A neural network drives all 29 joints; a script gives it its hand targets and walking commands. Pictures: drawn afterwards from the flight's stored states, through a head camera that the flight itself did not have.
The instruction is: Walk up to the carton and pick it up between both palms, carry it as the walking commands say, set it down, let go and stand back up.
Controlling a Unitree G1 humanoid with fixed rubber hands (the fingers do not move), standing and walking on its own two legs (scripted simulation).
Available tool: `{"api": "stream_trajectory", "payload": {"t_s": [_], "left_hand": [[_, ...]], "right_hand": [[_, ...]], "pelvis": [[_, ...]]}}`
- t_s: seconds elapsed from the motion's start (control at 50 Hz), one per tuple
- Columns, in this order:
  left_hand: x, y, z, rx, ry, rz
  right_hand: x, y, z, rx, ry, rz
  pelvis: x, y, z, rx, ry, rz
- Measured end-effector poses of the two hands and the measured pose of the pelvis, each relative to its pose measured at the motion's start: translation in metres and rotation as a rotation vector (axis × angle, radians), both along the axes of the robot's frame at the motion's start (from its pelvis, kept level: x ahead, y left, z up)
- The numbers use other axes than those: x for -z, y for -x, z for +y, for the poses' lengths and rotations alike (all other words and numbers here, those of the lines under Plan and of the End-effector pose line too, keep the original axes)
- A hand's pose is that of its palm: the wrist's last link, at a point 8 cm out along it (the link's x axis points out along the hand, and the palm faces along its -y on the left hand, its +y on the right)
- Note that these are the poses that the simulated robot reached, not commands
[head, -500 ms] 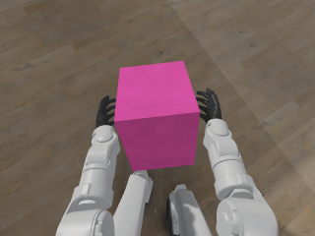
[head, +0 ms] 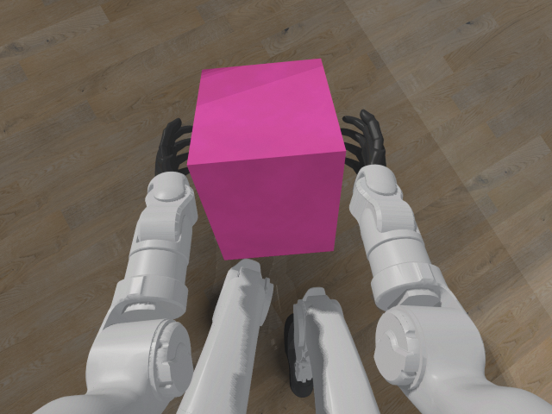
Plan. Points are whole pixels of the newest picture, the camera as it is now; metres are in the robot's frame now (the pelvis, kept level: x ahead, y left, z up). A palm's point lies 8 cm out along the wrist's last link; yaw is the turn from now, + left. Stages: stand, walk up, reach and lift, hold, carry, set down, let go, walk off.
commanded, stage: set down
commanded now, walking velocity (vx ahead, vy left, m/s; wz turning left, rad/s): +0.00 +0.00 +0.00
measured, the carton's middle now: (270, 163) +0.47 +0.08 -0.21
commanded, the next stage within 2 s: none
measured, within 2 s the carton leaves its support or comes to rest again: neither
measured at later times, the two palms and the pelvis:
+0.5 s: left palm (191, 181) +0.42 +0.22 -0.23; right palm (349, 181) +0.47 -0.06 -0.20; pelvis -0.06 -0.01 -0.08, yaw -1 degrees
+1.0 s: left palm (194, 164) +0.46 +0.23 -0.29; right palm (332, 178) +0.49 -0.05 -0.29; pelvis -0.06 +0.02 -0.13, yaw -4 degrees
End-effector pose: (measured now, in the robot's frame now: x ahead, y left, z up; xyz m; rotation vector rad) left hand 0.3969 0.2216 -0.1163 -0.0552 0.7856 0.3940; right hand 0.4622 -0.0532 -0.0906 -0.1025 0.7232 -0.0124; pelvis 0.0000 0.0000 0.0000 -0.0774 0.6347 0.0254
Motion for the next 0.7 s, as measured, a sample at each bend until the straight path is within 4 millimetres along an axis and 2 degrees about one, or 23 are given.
{"api": "stream_trajectory", "payload": {"t_s": [0.16,0.24,0.3,0.38,0.44,0.5,0.62,0.7], "left_hand": [[0.034,-0.011,0.000,0.013,-0.049,-0.014],[0.067,-0.017,-0.001,0.005,-0.050,-0.063],[0.096,-0.016,-0.002,-0.002,-0.005,-0.065],[0.121,-0.012,-0.005,0.022,0.039,-0.041],[0.125,-0.015,-0.008,0.033,0.053,-0.027],[0.118,-0.020,-0.005,0.035,0.039,-0.026],[0.104,-0.030,0.016,0.000,-0.015,-0.014],[0.112,-0.039,0.032,0.001,-0.011,-0.028]], "right_hand": [[0.051,0.000,0.000,0.063,-0.030,-0.024],[0.084,-0.002,0.000,0.094,-0.037,-0.075],[0.106,0.001,-0.002,0.085,-0.024,-0.070],[0.118,0.006,-0.008,0.046,0.035,-0.042],[0.116,0.004,-0.009,0.039,0.080,-0.032],[0.107,-0.005,-0.004,0.031,0.103,-0.039],[0.105,-0.030,0.020,-0.030,0.074,-0.030],[0.115,-0.035,0.032,-0.046,0.046,-0.032]], "pelvis": [[0.017,0.020,-0.009,0.029,-0.031,-0.115],[0.027,0.036,-0.012,0.038,-0.048,-0.227],[0.046,0.038,-0.013,0.040,-0.050,-0.179],[0.067,0.043,-0.012,0.039,-0.049,-0.180],[0.077,0.049,-0.010,0.034,-0.037,-0.204],[0.083,0.056,-0.005,0.028,-0.021,-0.231],[0.092,0.068,0.004,0.026,0.005,-0.250],[0.099,0.072,0.008,0.025,0.016,-0.226]]}}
